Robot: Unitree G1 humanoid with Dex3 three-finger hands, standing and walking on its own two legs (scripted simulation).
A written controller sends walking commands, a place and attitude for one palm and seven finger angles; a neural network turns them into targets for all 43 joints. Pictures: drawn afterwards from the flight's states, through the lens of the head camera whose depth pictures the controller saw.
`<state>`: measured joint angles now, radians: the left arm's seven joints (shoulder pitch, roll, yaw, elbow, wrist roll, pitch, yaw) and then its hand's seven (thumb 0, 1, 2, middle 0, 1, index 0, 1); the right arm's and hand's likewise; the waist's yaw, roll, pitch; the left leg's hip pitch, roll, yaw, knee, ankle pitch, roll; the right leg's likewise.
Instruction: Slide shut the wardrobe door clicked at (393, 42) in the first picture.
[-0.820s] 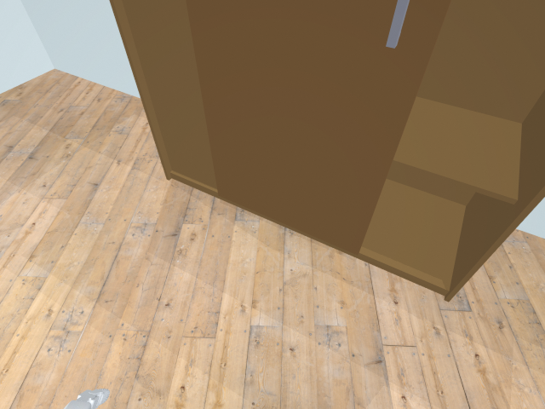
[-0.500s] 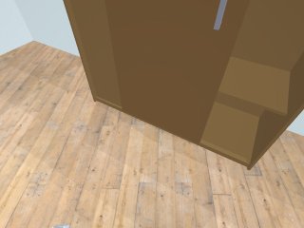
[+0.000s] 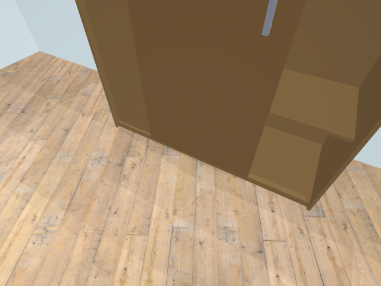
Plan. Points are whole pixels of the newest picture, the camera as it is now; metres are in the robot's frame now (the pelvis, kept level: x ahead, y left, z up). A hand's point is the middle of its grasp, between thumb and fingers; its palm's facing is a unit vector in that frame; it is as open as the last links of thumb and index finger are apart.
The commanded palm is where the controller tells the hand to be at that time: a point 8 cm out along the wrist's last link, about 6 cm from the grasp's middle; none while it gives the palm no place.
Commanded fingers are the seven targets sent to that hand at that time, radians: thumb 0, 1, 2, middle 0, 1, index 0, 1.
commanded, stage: look at it before walking up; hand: left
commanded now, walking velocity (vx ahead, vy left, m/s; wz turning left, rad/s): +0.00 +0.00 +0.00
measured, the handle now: out of the picture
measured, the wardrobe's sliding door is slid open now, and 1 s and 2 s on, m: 0.37 0.37 0.37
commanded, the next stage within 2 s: turn to face it in 0.62 s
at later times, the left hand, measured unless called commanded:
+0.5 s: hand out of the picture +0.08 +0.25 -0.15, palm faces -0.03 -0.94 -0.34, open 7.3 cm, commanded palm none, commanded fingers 0.00 0.90 0.90 -0.20 -0.30 -0.20 -0.30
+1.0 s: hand out of the picture +0.08 +0.22 -0.17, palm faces -0.10 -0.95 -0.30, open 7.3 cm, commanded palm none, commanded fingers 0.00 0.90 0.90 -0.20 -0.30 -0.20 -0.30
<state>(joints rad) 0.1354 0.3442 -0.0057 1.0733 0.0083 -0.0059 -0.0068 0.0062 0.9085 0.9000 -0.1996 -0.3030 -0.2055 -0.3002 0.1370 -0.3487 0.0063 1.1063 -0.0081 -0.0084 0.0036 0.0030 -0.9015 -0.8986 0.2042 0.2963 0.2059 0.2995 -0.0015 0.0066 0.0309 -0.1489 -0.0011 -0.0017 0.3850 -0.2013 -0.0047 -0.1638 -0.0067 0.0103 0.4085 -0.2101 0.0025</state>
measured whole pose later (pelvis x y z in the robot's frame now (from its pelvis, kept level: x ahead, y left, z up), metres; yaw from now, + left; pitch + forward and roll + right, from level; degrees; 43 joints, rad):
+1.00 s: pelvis +0.00 -0.01 -0.01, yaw -6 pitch -1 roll +2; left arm 0.20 0.29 0.02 0.99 0.02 0.05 -0.01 0.00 0.91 0.90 -0.20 -0.30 -0.20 -0.30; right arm 0.13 -0.27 -0.02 1.00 -0.01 0.02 -0.02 0.00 -0.90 -0.90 0.20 0.30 0.21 0.30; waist 0.02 -0.02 0.06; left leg -0.21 0.03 0.10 0.51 -0.28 -0.02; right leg -0.30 0.03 0.10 0.59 -0.27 0.00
